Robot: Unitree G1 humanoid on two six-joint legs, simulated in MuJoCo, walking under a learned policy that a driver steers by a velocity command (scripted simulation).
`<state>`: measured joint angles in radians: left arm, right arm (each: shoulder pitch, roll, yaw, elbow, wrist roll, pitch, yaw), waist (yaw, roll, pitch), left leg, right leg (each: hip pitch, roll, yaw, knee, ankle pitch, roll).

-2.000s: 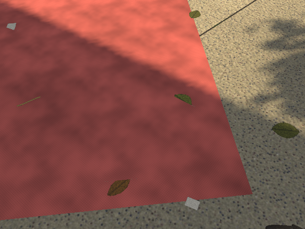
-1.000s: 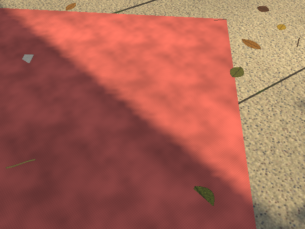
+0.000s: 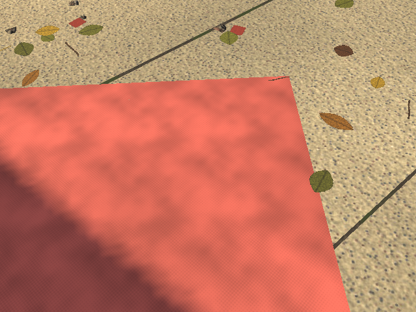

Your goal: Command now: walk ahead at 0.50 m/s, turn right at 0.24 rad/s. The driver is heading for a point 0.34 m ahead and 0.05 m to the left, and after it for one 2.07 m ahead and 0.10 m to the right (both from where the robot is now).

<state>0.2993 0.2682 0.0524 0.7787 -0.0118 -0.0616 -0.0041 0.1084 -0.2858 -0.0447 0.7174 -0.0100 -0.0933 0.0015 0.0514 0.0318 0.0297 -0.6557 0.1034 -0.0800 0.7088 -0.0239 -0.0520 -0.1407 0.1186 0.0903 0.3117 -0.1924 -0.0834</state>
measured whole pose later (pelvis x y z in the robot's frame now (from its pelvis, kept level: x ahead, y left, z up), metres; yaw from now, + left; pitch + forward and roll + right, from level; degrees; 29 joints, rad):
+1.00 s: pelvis +0.28 +0.03 -0.01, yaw -2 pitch -1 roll +0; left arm 0.14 0.23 0.05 0.92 0.00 0.00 0.03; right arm 0.17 -0.26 -0.02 0.99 -0.01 0.01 -0.02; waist -0.01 0.00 0.04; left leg -0.14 0.00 0.01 0.49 -0.33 0.00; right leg -0.24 0.00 0.03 0.52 -0.25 0.01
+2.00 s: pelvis +0.38 -0.02 +0.00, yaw -2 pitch +1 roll +0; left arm 0.40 0.19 0.03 1.13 0.00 -0.10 -0.02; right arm 0.22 -0.27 -0.06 0.99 0.03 -0.09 0.00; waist 0.04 0.03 -0.02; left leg -0.53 0.07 0.00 1.10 -0.24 0.07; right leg -0.09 0.03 -0.05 0.35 -0.27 -0.05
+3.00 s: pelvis +0.91 -0.05 -0.01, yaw -2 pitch +2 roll +1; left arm 0.09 0.23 0.04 0.94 0.02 -0.08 -0.03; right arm 0.25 -0.26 -0.05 1.00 0.01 -0.05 -0.03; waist -0.01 0.03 0.06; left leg -0.41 0.03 -0.04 1.11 -0.50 -0.02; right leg -0.39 0.02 -0.06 0.45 -0.09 -0.06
